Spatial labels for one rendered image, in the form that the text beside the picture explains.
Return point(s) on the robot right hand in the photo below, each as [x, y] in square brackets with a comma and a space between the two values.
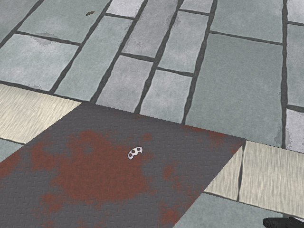
[283, 223]

